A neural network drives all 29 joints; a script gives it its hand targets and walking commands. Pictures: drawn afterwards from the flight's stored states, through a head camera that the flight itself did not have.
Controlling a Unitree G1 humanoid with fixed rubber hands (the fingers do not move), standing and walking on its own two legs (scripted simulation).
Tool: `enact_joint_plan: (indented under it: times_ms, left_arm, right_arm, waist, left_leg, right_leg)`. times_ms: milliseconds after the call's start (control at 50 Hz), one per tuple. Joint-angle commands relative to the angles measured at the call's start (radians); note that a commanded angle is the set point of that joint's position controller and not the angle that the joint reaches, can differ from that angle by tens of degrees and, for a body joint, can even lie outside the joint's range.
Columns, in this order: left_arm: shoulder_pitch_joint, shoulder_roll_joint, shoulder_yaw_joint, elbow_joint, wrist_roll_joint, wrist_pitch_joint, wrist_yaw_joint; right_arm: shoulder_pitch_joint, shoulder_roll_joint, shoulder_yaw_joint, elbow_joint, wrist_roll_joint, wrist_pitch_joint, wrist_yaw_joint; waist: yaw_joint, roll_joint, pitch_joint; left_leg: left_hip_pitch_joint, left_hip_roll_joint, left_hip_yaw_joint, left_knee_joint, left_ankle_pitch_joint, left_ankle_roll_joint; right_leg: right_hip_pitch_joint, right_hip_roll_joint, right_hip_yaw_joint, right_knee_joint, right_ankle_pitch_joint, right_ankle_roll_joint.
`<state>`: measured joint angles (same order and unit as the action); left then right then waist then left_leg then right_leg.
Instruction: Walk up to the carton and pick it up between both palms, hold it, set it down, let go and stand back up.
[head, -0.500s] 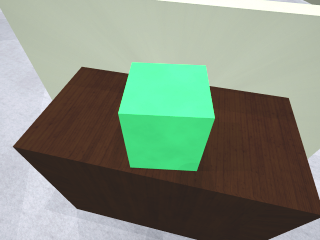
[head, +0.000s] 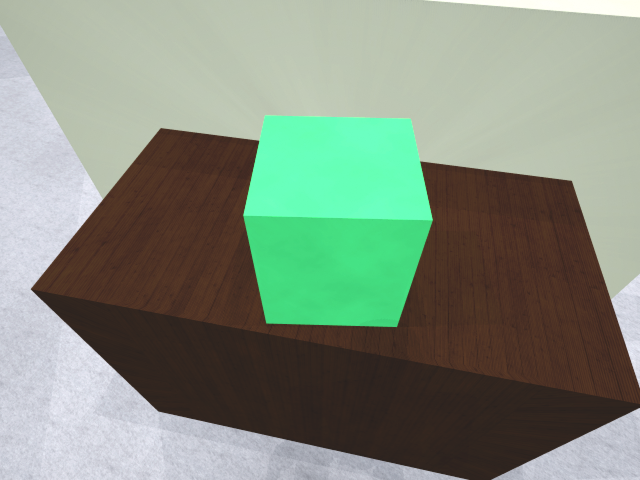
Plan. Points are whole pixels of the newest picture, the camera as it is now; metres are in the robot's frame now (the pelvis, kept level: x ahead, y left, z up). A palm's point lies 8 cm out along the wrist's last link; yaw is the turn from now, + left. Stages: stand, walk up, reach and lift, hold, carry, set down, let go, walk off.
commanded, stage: walk up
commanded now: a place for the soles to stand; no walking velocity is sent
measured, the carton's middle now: (334, 226) +0.46 +0.00 +0.04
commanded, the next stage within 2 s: reach and lift in 1.62 s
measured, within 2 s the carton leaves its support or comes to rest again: neither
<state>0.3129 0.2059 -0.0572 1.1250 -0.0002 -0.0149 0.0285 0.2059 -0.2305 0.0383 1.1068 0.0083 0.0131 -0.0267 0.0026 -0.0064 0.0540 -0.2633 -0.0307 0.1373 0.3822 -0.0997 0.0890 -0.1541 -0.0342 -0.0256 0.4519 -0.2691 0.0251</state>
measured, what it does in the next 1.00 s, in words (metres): steps on the spot: right foot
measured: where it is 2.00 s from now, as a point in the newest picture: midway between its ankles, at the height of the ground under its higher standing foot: outside the picture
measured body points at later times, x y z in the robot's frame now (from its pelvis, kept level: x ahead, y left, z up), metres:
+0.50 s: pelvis +0.00 -0.01 +0.00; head +0.00 -0.01 +0.45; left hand +0.02 +0.23 -0.16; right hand +0.02 -0.26 -0.16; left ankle +0.07 +0.06 -0.74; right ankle -0.02 -0.14 -0.74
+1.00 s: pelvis -0.02 +0.00 -0.02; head +0.00 -0.02 +0.43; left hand +0.02 +0.25 -0.15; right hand +0.01 -0.26 -0.17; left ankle +0.06 +0.07 -0.73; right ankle -0.07 -0.10 -0.74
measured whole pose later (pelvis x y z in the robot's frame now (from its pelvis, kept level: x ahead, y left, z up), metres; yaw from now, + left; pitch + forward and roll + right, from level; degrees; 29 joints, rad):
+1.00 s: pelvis -0.02 +0.00 -0.02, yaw -10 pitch -1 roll +0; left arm 0.36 0.19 0.00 0.93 0.02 0.00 0.04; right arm 0.16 -0.26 0.00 1.01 -0.02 0.08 -0.01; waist 0.01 0.06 0.07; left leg -0.41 0.04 0.18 0.69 -0.35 0.04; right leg -0.22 0.02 -0.02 0.63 -0.38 -0.03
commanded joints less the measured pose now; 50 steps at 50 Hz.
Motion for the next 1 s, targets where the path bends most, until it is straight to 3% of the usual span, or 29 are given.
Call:
enact_joint_plan:
  times_ms: [0, 20, 40, 140, 240, 300, 340, 360, 420, 460, 500, 520, 560, 620, 640, 660, 680, 700, 740, 780, 820, 840, 860, 880, 900, 920, 940, 960, 980]
  left_arm:
    - [0.098, 0.082, 0.011, -0.004, -0.002, -0.006, 0.004]
    - [0.099, 0.055, -0.003, -0.014, 0.005, -0.016, 0.004]
    - [0.091, 0.080, 0.005, -0.009, -0.003, -0.015, 0.007]
    - [0.093, 0.111, 0.020, -0.015, -0.002, -0.012, 0.009]
    - [0.106, 0.098, 0.011, -0.012, 0.006, -0.014, 0.012]
    - [0.070, 0.094, 0.015, -0.027, 0.010, -0.018, 0.012]
    - [0.065, 0.101, 0.016, -0.033, -0.001, -0.023, 0.008]
    - [0.038, 0.140, 0.033, -0.069, -0.002, -0.025, 0.015]
    - [0.041, 0.163, 0.052, -0.092, -0.002, -0.018, 0.019]
    - [0.022, 0.162, 0.054, -0.103, -0.001, -0.012, 0.019]
    - [-0.010, 0.176, 0.068, -0.118, 0.004, 0.000, 0.023]
    - [0.008, 0.184, 0.074, -0.136, 0.004, 0.001, 0.024]
    - [-0.016, 0.177, 0.078, -0.150, 0.005, 0.003, 0.019]
    - [-0.008, 0.155, 0.073, -0.177, -0.001, 0.011, 0.018]
    - [0.020, 0.136, 0.079, -0.191, 0.007, 0.019, 0.022]
    - [0.059, 0.151, 0.084, -0.189, 0.004, 0.021, 0.026]
    - [0.109, 0.151, 0.092, -0.182, 0.014, 0.027, 0.028]
    - [0.104, 0.141, 0.092, -0.192, 0.017, 0.029, 0.028]
    - [0.112, 0.127, 0.103, -0.205, 0.021, 0.027, 0.029]
    - [0.119, 0.158, 0.111, -0.232, 0.019, 0.028, 0.031]
    - [0.133, 0.115, 0.097, -0.230, 0.026, 0.021, 0.021]
    - [0.176, 0.100, 0.087, -0.225, 0.026, 0.017, 0.020]
    - [0.209, 0.092, 0.090, -0.214, 0.016, 0.011, 0.015]
    - [0.244, 0.073, 0.081, -0.205, 0.025, 0.008, 0.011]
    - [0.208, 0.120, 0.093, -0.208, 0.024, -0.002, 0.011]
    - [0.090, 0.165, 0.096, -0.265, 0.015, -0.002, 0.013]
    - [0.012, 0.201, 0.106, -0.263, 0.006, 0.009, 0.022]
    - [-0.039, 0.227, 0.119, -0.276, 0.018, 0.002, 0.031]
    - [-0.057, 0.156, 0.103, -0.257, 0.016, -0.009, 0.026]
  right_arm:
    - [0.040, -0.144, -0.031, -0.031, 0.008, -0.004, -0.004]
    - [0.013, -0.131, -0.023, -0.036, -0.001, -0.005, -0.006]
    - [0.030, -0.142, -0.030, -0.029, 0.005, -0.002, -0.004]
    - [0.047, -0.148, -0.038, -0.022, -0.012, -0.006, -0.008]
    - [0.036, -0.108, -0.022, -0.007, 0.001, -0.007, -0.008]
    - [0.038, -0.128, -0.024, -0.015, -0.006, -0.009, -0.008]
    - [0.052, -0.130, -0.028, -0.007, -0.008, -0.014, -0.004]
    - [0.014, -0.159, -0.044, -0.014, -0.014, -0.006, -0.004]
    - [0.044, -0.138, -0.040, -0.002, -0.024, 0.002, -0.005]
    - [0.038, -0.115, -0.034, -0.028, -0.024, 0.006, -0.004]
    - [0.044, -0.094, -0.031, -0.017, -0.022, 0.007, -0.007]
    - [0.036, -0.115, -0.034, -0.028, -0.026, 0.006, -0.007]
    - [0.038, -0.154, -0.049, -0.039, -0.030, 0.005, -0.003]
    - [0.044, -0.205, -0.062, -0.067, -0.008, 0.010, -0.008]
    - [0.032, -0.215, -0.068, -0.072, -0.006, 0.018, -0.013]
    - [-0.001, -0.223, -0.062, -0.091, -0.002, 0.023, -0.020]
    - [-0.036, -0.225, -0.077, -0.104, -0.011, 0.035, -0.022]
    - [-0.055, -0.203, -0.070, -0.128, -0.012, 0.037, -0.029]
    - [-0.071, -0.186, -0.069, -0.141, -0.030, 0.038, -0.029]
    - [-0.071, -0.202, -0.070, -0.155, -0.027, 0.044, -0.026]
    - [-0.021, -0.156, -0.058, -0.155, -0.030, 0.033, -0.021]
    - [-0.044, -0.176, -0.063, -0.167, -0.030, 0.038, -0.014]
    - [-0.082, -0.171, -0.055, -0.160, -0.031, 0.046, -0.011]
    - [-0.084, -0.171, -0.056, -0.158, -0.037, 0.055, -0.006]
    - [-0.012, -0.118, -0.047, -0.142, -0.029, 0.056, 0.006]
    - [0.038, -0.083, -0.037, -0.146, -0.029, 0.059, 0.021]
    - [0.037, -0.110, -0.060, -0.128, -0.016, 0.061, 0.020]
    - [0.036, -0.157, -0.066, -0.111, -0.023, 0.061, 0.025]
    - [0.025, -0.132, -0.054, -0.107, -0.023, 0.050, 0.028]
  waist:
    - [-0.005, -0.004, 0.001]
    - [0.002, -0.003, 0.008]
    - [-0.017, -0.005, -0.002]
    - [-0.025, -0.003, 0.016]
    - [-0.003, 0.033, 0.010]
    - [-0.020, -0.056, 0.024]
    - [-0.034, 0.001, 0.013]
    - [-0.007, -0.008, 0.066]
    - [-0.011, -0.025, 0.059]
    - [-0.016, -0.086, 0.059]
    - [-0.028, -0.095, 0.078]
    - [-0.020, -0.047, 0.046]
    - [-0.014, -0.041, 0.025]
    - [-0.027, 0.091, 0.018]
    - [-0.020, 0.108, -0.027]
    - [0.003, 0.151, -0.027]
    - [0.008, 0.172, -0.064]
    - [0.013, 0.142, -0.032]
    - [0.014, 0.137, -0.068]
    - [0.015, 0.146, -0.064]
    - [0.002, 0.039, -0.141]
    - [0.017, 0.077, -0.154]
    - [0.054, 0.054, -0.140]
    - [0.064, -0.020, -0.112]
    - [0.023, -0.184, -0.083]
    - [-0.046, -0.222, 0.031]
    - [-0.027, -0.218, 0.094]
    - [-0.036, -0.188, 0.129]
    - [-0.035, -0.188, 0.171]
  left_leg:
    - [0.087, 0.193, -0.244, -0.139, -0.315, -0.059]
    - [0.083, 0.192, -0.229, -0.120, -0.292, -0.034]
    - [0.071, 0.189, -0.230, -0.142, -0.273, -0.060]
    - [0.120, 0.194, -0.239, -0.125, -0.230, -0.062]
    - [0.065, 0.186, -0.239, -0.139, -0.258, -0.063]
    - [0.115, 0.171, -0.200, -0.064, -0.183, -0.029]
    - [0.136, 0.168, -0.189, -0.062, -0.136, -0.050]
    - [0.091, 0.151, -0.153, -0.005, -0.105, -0.041]
    - [0.046, 0.141, -0.128, 0.045, -0.154, -0.051]
    - [0.076, 0.118, -0.106, 0.094, -0.174, -0.055]
    - [0.050, 0.129, -0.119, 0.096, -0.174, -0.062]
    - [0.044, 0.141, -0.127, 0.072, -0.169, -0.065]
    - [0.082, 0.138, -0.130, 0.093, -0.193, -0.072]
    - [0.026, 0.255, -0.269, -0.113, -0.275, -0.031]
    - [0.047, 0.331, -0.340, -0.175, -0.331, -0.010]
    - [-0.011, 0.388, -0.377, -0.214, -0.390, 0.017]
    - [0.018, 0.379, -0.335, -0.217, -0.456, 0.008]
    - [0.017, 0.418, -0.380, -0.216, -0.425, 0.049]
    - [0.004, 0.419, -0.309, -0.183, -0.363, 0.105]
    - [0.015, 0.377, -0.246, -0.132, -0.260, 0.083]
    - [0.087, 0.402, -0.292, -0.126, -0.313, 0.063]
    - [0.040, 0.373, -0.228, -0.100, -0.381, 0.058]
    - [-0.035, 0.360, -0.196, -0.070, -0.443, 0.043]
    - [-0.061, 0.303, -0.150, -0.001, -0.462, 0.006]
    - [-0.126, 0.233, -0.081, 0.176, -0.419, -0.051]
    - [-0.188, 0.132, -0.081, 0.230, -0.365, -0.090]
    - [-0.079, 0.114, -0.120, 0.378, -0.391, -0.093]
    - [-0.016, 0.130, -0.186, 0.455, -0.362, -0.073]
    - [-0.025, 0.127, -0.163, 0.406, -0.346, -0.072]
  right_leg:
    - [-0.165, -0.059, 0.085, -0.082, -0.127, -0.068]
    - [-0.154, -0.073, 0.108, -0.093, -0.071, -0.061]
    - [-0.164, -0.067, 0.098, -0.102, -0.109, -0.067]
    - [-0.190, -0.068, 0.097, -0.109, -0.087, -0.071]
    - [-0.142, -0.070, 0.099, -0.093, -0.045, -0.065]
    - [-0.206, -0.085, 0.127, -0.132, -0.071, -0.069]
    - [-0.209, -0.086, 0.143, -0.136, -0.066, -0.081]
    - [-0.221, -0.102, 0.164, -0.127, 0.009, -0.075]
    - [-0.218, -0.133, 0.212, -0.143, 0.014, -0.119]
    - [-0.278, -0.159, 0.266, -0.163, -0.024, -0.142]
    - [-0.286, -0.148, 0.244, -0.161, -0.045, -0.126]
    - [-0.243, -0.137, 0.242, -0.127, 0.004, -0.121]
    - [-0.281, -0.126, 0.247, -0.084, -0.023, -0.133]
    - [-0.254, 0.015, 0.101, 0.152, -0.064, -0.078]
    - [-0.262, 0.051, 0.045, 0.268, -0.174, -0.065]
    - [-0.235, 0.045, 0.043, 0.372, -0.236, -0.064]
    - [-0.225, 0.038, 0.056, 0.439, -0.282, -0.068]
    - [-0.284, 0.024, 0.050, 0.468, -0.299, -0.073]
    - [-0.263, 0.009, 0.061, 0.557, -0.317, -0.078]
    - [-0.274, 0.016, 0.053, 0.573, -0.301, -0.073]
    - [-0.238, -0.022, 0.072, 0.413, -0.288, -0.072]
    - [-0.150, -0.011, 0.044, 0.282, -0.222, -0.078]
    - [-0.061, -0.026, 0.045, 0.094, -0.119, -0.090]
    - [-0.010, -0.019, 0.074, -0.051, -0.032, -0.105]
    - [-0.003, -0.141, 0.313, -0.214, -0.159, -0.097]
    - [-0.155, -0.278, 0.547, -0.270, -0.388, -0.167]
    - [-0.347, -0.274, 0.510, -0.309, -0.503, -0.247]
    - [-0.447, -0.288, 0.549, -0.307, -0.468, -0.270]
    - [-0.397, -0.235, 0.400, -0.287, -0.318, -0.224]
